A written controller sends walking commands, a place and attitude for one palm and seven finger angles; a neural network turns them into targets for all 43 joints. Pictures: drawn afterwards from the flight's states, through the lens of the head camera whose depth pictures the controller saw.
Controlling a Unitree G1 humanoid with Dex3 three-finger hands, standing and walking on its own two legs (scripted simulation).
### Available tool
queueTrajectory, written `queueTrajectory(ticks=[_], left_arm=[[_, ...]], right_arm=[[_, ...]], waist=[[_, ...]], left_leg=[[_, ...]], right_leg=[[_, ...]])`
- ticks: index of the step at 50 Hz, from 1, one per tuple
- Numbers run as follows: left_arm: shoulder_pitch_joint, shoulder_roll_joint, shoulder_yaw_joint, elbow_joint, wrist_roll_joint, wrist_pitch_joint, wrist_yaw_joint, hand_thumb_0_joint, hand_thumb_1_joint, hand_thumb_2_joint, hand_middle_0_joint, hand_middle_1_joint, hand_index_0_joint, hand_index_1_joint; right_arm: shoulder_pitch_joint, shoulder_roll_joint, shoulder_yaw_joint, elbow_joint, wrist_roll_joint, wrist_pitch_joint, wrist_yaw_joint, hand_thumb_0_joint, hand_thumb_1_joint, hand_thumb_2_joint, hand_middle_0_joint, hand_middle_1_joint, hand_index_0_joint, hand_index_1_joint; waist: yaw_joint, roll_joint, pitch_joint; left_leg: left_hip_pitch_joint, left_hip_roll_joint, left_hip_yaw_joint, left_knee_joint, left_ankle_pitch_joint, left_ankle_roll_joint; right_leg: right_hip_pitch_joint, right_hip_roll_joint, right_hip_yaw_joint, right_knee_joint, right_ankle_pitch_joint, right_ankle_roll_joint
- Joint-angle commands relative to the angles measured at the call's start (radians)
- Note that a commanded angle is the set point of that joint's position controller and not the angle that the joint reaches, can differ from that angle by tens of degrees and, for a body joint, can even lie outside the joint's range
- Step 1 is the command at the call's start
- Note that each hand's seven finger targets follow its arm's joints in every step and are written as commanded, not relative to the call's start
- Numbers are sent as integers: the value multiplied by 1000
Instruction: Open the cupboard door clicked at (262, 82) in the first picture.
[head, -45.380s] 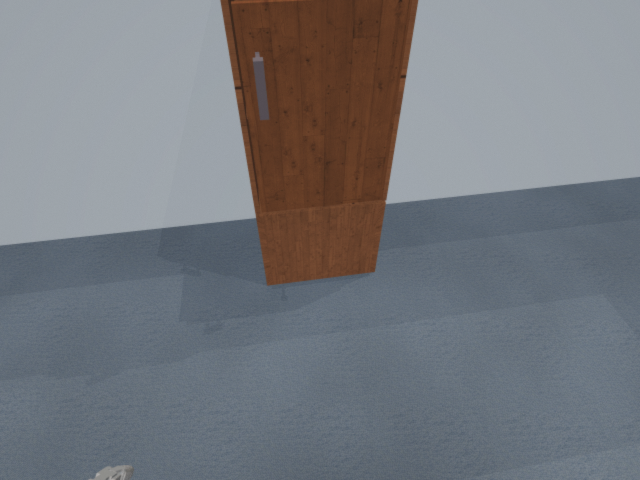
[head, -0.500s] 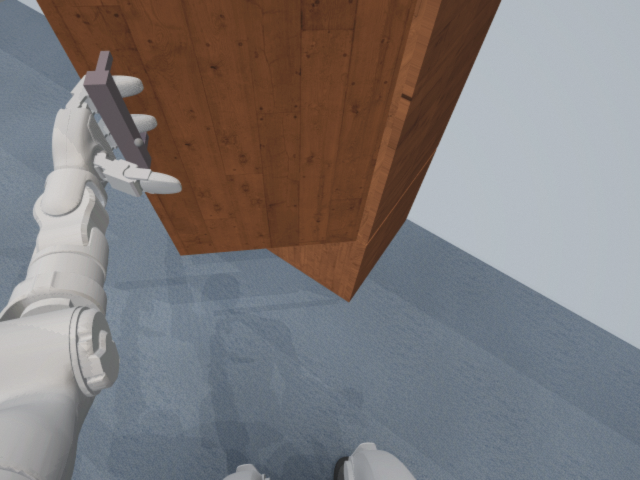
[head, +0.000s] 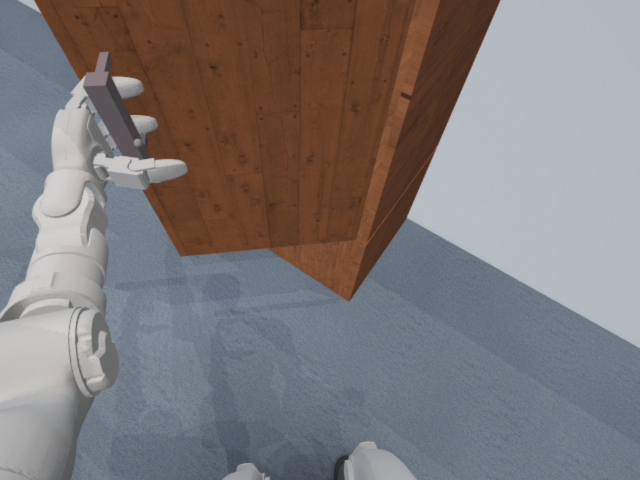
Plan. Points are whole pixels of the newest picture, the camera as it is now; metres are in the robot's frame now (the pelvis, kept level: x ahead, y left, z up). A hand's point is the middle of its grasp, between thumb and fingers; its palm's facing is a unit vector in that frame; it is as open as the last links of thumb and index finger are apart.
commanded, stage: close the thumb around the handle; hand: left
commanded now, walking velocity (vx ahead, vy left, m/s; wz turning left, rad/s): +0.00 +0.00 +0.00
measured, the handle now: (124, 116) +0.55 +0.21 +0.10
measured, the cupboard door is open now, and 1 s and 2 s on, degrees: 42 55 82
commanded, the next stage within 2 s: pull the door open along its arc in 0.46 s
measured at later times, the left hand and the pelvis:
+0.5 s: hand (137, 143) +0.50 +0.19 +0.11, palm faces +0.04 -1.00 -0.01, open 5.8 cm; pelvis +0.00 +0.00 +0.00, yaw +0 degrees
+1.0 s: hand (145, 196) +0.42 +0.17 +0.11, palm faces -0.02 -1.00 +0.00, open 6.0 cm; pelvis +0.01 +0.00 +0.01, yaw -2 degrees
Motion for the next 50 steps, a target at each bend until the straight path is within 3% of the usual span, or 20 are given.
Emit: queueTrajectory(ticks=[1, 3, 6, 7, 9, 13, 15, 17, 20, 22, 24, 29, 33, 37, 40, 43, 45, 48, 49, 50], left_arm=[[-463, 243, 30, -232, -19, -76, -7, 0, 228, 612, -352, -1278, -352, -1278], [-457, 215, 15, -248, -24, -78, -10, 0, 340, 660, -360, -1290, -360, -1290], [-430, 260, 50, -232, -26, -76, -9, 0, 508, 732, -372, -1308, -372, -1308], [-451, 244, 27, -256, -21, -79, -13, 0, 564, 756, -376, -1314, -376, -1314], [-441, 217, 11, -259, -18, -79, -11, 0, 676, 804, -384, -1326, -384, -1326], [-442, 235, 31, -225, -25, -70, -2, 0, 900, 900, -400, -1350, -400, -1350], [-445, 260, 41, -244, -16, -70, -5, 0, 900, 900, -400, -1350, -400, -1350], [-452, 229, 17, -246, -14, -71, -6, 0, 900, 900, -400, -1350, -400, -1350], [-442, 223, 18, -234, -18, -70, -6, 0, 900, 900, -400, -1350, -400, -1350], [-451, 218, 17, -267, -24, -80, -2, 0, 900, 900, -400, -1350, -400, -1350], [-453, 213, 14, -253, -20, -77, -1, 0, 900, 900, -400, -1350, -400, -1350], [-434, 250, 40, -234, -18, -75, 0, 0, 900, 900, -400, -1350, -400, -1350], [-326, 226, 41, -264, -29, -77, -14, 0, 900, 900, -400, -1350, -400, -1350], [-213, 203, 44, -353, -55, -74, -21, 0, 900, 900, -400, -1350, -400, -1350], [-83, 159, 32, -412, -76, -54, -20, 0, 900, 900, -400, -1350, -400, -1350], [57, 135, 29, -552, -92, -41, -15, 0, 900, 900, -400, -1350, -400, -1350], [183, 90, 13, -631, -109, -22, -9, 0, 900, 900, -400, -1350, -400, -1350], [340, 54, 1, -756, -124, 1, 3, 0, 900, 900, -400, -1350, -400, -1350], [380, 49, 6, -798, -129, 9, 9, 0, 900, 900, -400, -1350, -400, -1350], [423, 31, 43, -851, -150, 22, 54, 0, 900, 900, -400, -1350, -400, -1350]], right_arm=[[155, -166, -58, -56, 0, -17, -12, 0, -900, -900, 200, 300, 200, 300], [149, -164, -60, -57, 1, -18, -8, 0, -900, -900, 200, 300, 200, 300], [151, -168, -57, -62, 0, -12, -11, 0, -900, -900, 200, 300, 200, 300], [144, -164, -57, -61, 3, -12, -10, 0, -900, -900, 200, 300, 200, 300], [141, -161, -57, -65, 2, -11, -8, 0, -900, -900, 200, 300, 200, 300], [147, -167, -58, -57, 3, -10, -11, 0, -900, -900, 200, 300, 200, 300], [145, -168, -58, -61, 4, -9, -13, 0, -900, -900, 200, 300, 200, 300], [145, -162, -57, -60, 2, -10, -12, 0, -900, -900, 200, 300, 200, 300], [145, -165, -59, -58, 2, -11, -11, 0, -900, -900, 200, 300, 200, 300], [145, -165, -61, -61, 0, -13, -10, 0, -900, -900, 200, 300, 200, 300], [148, -165, -60, -58, 0, -13, -9, 0, -900, -900, 200, 300, 200, 300], [145, -167, -58, -60, 2, -10, -11, 0, -900, -900, 200, 300, 200, 300], [129, -161, -59, -82, 4, -7, -8, 0, -900, -900, 200, 300, 200, 300], [112, -158, -66, -110, 10, -6, -3, 0, -900, -900, 200, 300, 200, 300], [84, -150, -69, -134, 19, -5, 2, 0, -900, -900, 200, 300, 200, 300], [50, -140, -72, -162, 28, -10, 5, 0, -900, -900, 200, 300, 200, 300], [27, -132, -73, -179, 32, -17, 11, 0, -900, -900, 200, 300, 200, 300], [-26, -123, -70, -203, 40, -28, 13, 0, -900, -900, 200, 300, 200, 300], [-38, -121, -70, -209, 42, -31, 12, 0, -900, -900, 200, 300, 200, 300], [-63, -109, -71, -217, 42, -35, 13, 0, -900, -900, 200, 300, 200, 300]], waist=[[-15, 63, -453], [-11, 75, -464], [-6, 42, -440], [-9, 80, -447], [-5, 96, -433], [-15, 31, -405], [-7, 56, -424], [-12, 97, -436], [-13, 59, -414], [-9, 83, -457], [-11, 67, -445], [-6, 40, -422], [27, 83, -449], [56, 51, -484], [76, 3, -441], [110, 47, -444], [128, -6, -422], [145, 11, -361], [152, -11, -358], [179, -20, -347]], left_leg=[[197, -24, -47, -75, 390, 16], [210, -24, -46, -77, 391, 12], [175, -24, -43, -79, 391, 18], [192, -24, -43, -82, 392, 14], [204, -22, -46, -84, 390, 10], [173, -22, -45, -87, 358, 16], [169, -25, -43, -87, 361, 15], [205, -23, -46, -81, 394, 11], [197, -19, -51, -84, 373, 10], [235, -19, -53, -81, 415, 8], [222, -18, -54, -82, 408, 6], [164, -24, -43, -88, 361, 14], [201, -23, -36, -88, 412, 10], [218, -19, -32, -98, 462, 9], [186, -20, -16, -118, 443, 15], [222, -18, -6, -133, 516, 15], [208, -17, 0, -150, 514, 18], [213, -20, 9, -175, 489, 16], [217, -20, 8, -183, 483, 15], [216, -25, 12, -191, 465, 9]], right_leg=[[296, 24, 63, -49, 373, 8], [290, 24, 61, -49, 369, 9], [318, 26, 63, -47, 388, 7], [304, 24, 64, -48, 382, 9], [282, 24, 58, -48, 361, 6], [288, 26, 59, -57, 349, 10], [305, 23, 64, -52, 358, 8], [276, 23, 59, -49, 364, 8], [267, 26, 54, -51, 340, 7], [268, 26, 54, -47, 362, 8], [270, 26, 52, -47, 359, 8], [308, 24, 62, -53, 359, 9], [318, 24, 59, -45, 386, 4], [369, 26, 56, -45, 427, 3], [418, 25, 57, -58, 451, 2], [453, 18, 61, -62, 496, -1], [493, 14, 59, -70, 517, -1], [509, 8, 58, -83, 510, 0], [519, 8, 56, -85, 502, 0], [530, 8, 50, -96, 492, 1]])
